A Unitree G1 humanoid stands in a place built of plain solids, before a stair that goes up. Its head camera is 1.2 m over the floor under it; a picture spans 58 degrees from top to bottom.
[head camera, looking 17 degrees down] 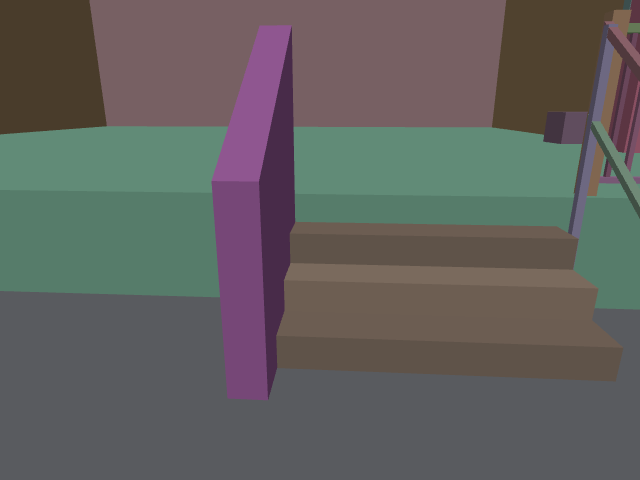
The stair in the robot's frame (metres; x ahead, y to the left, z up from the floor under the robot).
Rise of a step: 0.18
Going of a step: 0.26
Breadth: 1.57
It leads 4 degrees to the right of straight ahead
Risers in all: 4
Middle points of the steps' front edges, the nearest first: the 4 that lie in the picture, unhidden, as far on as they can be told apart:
1.76 -0.57 0.18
2.02 -0.59 0.35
2.28 -0.61 0.53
2.54 -0.63 0.70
